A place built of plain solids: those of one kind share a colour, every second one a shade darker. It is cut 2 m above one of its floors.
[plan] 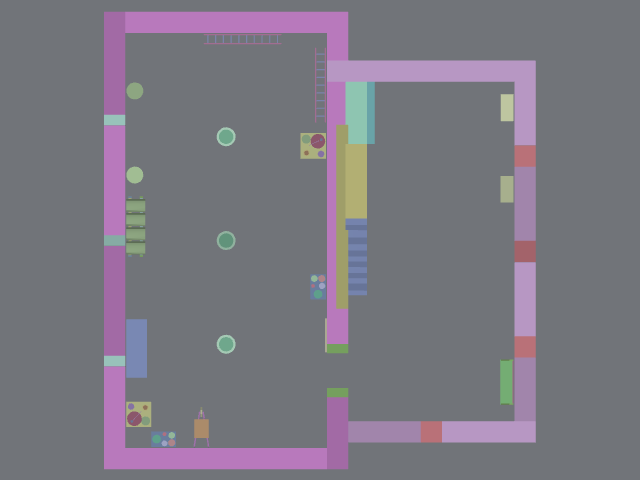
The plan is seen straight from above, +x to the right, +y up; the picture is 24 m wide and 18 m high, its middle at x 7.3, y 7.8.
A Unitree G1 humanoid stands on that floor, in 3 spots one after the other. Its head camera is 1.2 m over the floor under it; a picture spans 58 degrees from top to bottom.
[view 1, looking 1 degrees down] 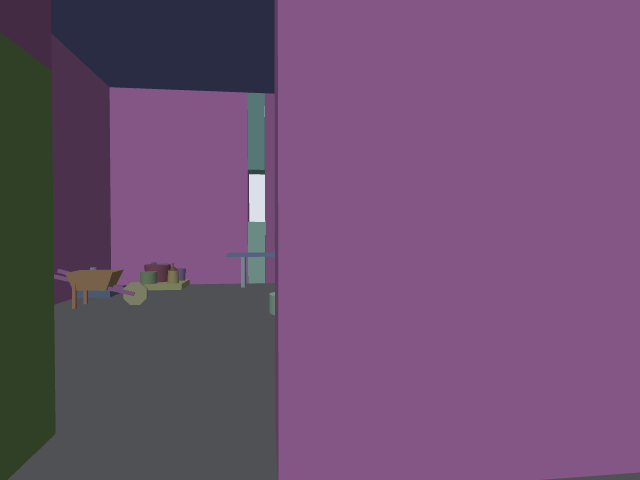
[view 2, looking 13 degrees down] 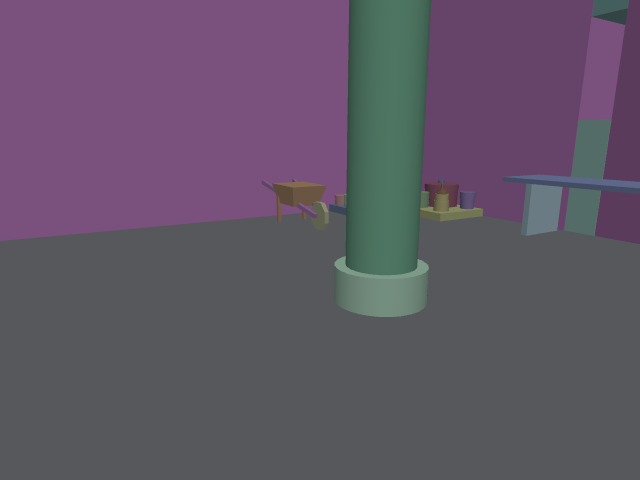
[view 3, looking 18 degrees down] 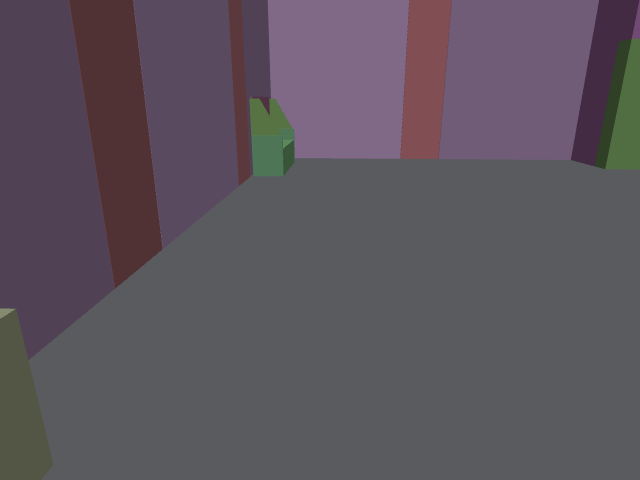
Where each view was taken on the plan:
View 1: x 10.29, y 3.50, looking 173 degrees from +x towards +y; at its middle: wall_undercroft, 1.95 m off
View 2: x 5.76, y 6.40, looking -120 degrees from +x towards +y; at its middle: ground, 5.33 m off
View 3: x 13.09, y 10.34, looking -87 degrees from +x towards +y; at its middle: ground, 3.88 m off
